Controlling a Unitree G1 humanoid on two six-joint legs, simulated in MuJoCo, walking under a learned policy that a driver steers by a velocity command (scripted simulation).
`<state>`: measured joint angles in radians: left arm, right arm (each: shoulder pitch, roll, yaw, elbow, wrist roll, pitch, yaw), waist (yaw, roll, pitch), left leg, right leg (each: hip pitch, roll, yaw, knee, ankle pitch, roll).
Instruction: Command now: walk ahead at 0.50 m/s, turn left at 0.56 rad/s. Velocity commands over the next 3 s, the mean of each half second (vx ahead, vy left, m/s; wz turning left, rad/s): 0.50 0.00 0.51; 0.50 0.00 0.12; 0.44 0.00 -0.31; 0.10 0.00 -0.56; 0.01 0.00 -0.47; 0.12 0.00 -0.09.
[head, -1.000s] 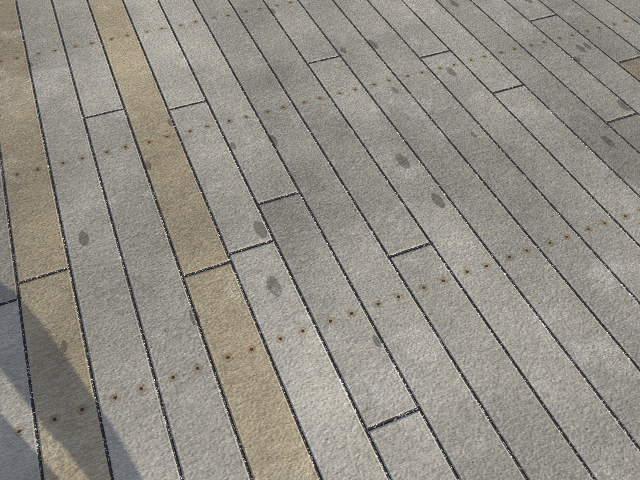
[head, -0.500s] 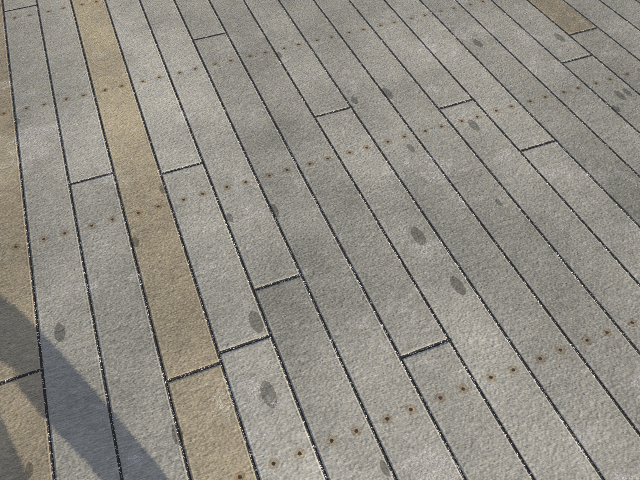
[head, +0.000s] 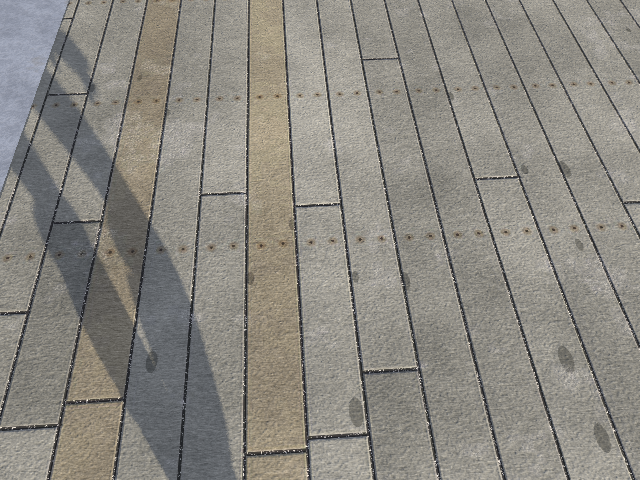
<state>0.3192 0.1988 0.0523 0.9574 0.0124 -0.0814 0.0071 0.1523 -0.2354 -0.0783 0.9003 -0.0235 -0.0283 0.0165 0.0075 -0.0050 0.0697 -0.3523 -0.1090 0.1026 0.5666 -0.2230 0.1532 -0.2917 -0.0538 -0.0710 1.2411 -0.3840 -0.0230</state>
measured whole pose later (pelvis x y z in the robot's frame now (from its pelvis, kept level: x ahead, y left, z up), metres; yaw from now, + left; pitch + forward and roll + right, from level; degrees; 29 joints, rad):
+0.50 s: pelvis +0.29 -0.02 +0.00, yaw +15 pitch +1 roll +0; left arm 0.06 0.24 0.03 0.74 0.04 -0.08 -0.01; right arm 0.43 -0.28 -0.07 0.92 -0.01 -0.06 -0.01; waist -0.07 0.01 0.05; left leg -0.08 -0.14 -0.16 0.87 -0.49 0.10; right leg -0.46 0.03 -0.04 0.58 -0.13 -0.05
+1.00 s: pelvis +0.53 +0.07 +0.00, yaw +17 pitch +1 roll -1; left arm 0.45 0.23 0.03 0.97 0.00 -0.07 -0.01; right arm 0.02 -0.22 -0.01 0.77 -0.05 -0.07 0.02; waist 0.07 0.00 0.04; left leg -0.43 0.00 0.07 0.52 -0.12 0.09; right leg -0.02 0.01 -0.05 0.51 -0.43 -0.03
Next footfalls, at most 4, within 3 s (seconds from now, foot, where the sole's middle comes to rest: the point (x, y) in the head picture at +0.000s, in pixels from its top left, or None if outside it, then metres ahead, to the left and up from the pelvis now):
0.44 right None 0.45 -0.08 -0.76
0.98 left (247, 393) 0.64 0.19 -0.76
1.50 right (300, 278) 0.94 0.09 -0.76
2.06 left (225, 278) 0.94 0.27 -0.76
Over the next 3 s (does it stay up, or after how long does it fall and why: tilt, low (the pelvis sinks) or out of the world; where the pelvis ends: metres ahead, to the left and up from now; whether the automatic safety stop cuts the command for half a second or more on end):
stays up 0.87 0.17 0.02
